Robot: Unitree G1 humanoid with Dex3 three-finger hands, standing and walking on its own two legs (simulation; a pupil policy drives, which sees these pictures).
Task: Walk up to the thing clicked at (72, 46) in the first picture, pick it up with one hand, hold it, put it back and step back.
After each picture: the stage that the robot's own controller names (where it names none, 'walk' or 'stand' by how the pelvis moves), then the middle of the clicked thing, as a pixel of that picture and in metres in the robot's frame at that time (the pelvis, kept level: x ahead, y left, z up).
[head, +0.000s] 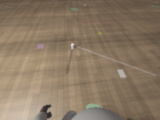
stand; (72, 46) +1.47 +0.43 -0.72
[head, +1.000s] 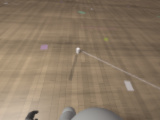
walk; (77, 50) +1.38 +0.21 -0.69
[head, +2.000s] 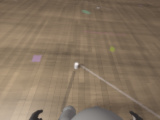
walk; (76, 65) +0.88 +0.18 -0.71
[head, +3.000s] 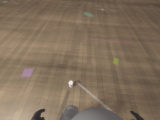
walk; (71, 84) +0.51 +0.22 -0.71
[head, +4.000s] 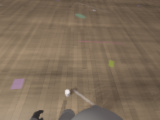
stand; (67, 93) +0.39 +0.21 -0.71
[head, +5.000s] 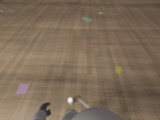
stand; (70, 100) +0.30 +0.21 -0.72
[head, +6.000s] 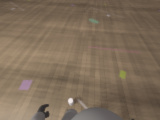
stand; (70, 101) +0.30 +0.20 -0.71
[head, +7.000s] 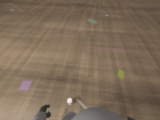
stand; (69, 101) +0.30 +0.22 -0.73
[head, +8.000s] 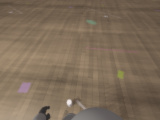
stand; (69, 103) +0.29 +0.22 -0.73
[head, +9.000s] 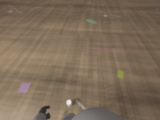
stand; (69, 103) +0.28 +0.23 -0.73
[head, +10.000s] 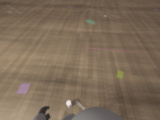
stand; (69, 103) +0.28 +0.23 -0.73
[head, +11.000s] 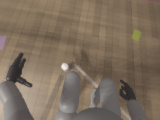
go down; (65, 67) +0.36 +0.23 -0.39
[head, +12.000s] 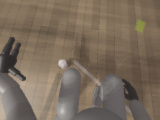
go down; (63, 64) +0.37 +0.25 -0.30
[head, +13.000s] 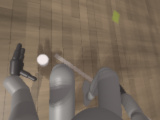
close in; (43, 60) +0.35 +0.27 -0.23
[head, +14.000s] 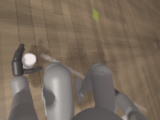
close; (28, 61) +0.36 +0.28 -0.21
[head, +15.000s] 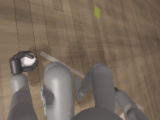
lift; (27, 60) +0.35 +0.28 -0.22
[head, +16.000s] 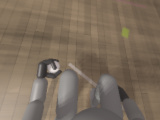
lift; (53, 68) +0.30 +0.26 -0.08
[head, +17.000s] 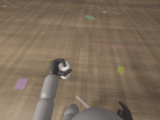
lift; (64, 70) +0.33 +0.17 +0.05
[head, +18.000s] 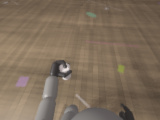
hold; (65, 71) +0.33 +0.18 +0.02
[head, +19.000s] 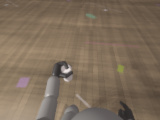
hold; (67, 73) +0.33 +0.17 +0.00
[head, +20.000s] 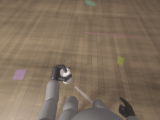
crouch; (66, 75) +0.32 +0.17 -0.05
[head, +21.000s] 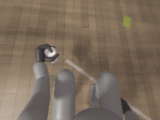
lower; (52, 55) +0.42 +0.25 -0.11
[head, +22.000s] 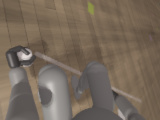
lower; (26, 58) +0.39 +0.26 -0.22
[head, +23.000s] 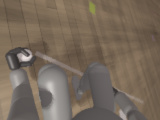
lower; (26, 58) +0.38 +0.27 -0.21
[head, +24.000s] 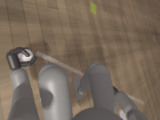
lower; (26, 58) +0.37 +0.27 -0.21
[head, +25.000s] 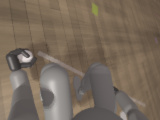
lower; (26, 59) +0.36 +0.28 -0.21
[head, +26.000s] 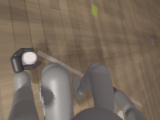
open; (28, 60) +0.35 +0.27 -0.22
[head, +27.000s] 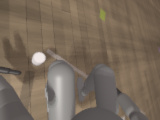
stand; (38, 59) +0.35 +0.26 -0.22
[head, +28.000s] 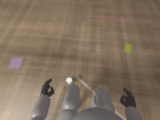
walk; (69, 81) +0.34 +0.20 -0.53
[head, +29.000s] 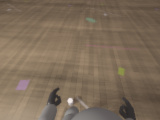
stand; (70, 101) +0.31 +0.19 -0.66
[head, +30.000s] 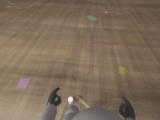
stand; (70, 100) +0.31 +0.19 -0.66
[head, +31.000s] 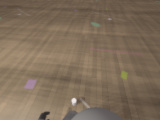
stand; (74, 101) +0.34 +0.18 -0.72
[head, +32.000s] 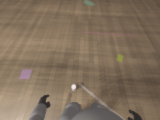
walk; (73, 87) +0.37 +0.15 -0.70
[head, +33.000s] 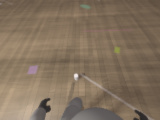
walk; (76, 77) +0.57 +0.22 -0.70
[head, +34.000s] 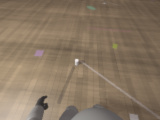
stand; (76, 62) +0.91 +0.22 -0.70
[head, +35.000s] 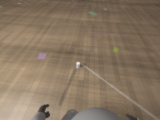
stand; (78, 65) +0.92 +0.21 -0.72
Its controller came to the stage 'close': yes
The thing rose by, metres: 0.71
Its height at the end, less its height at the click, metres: +0.00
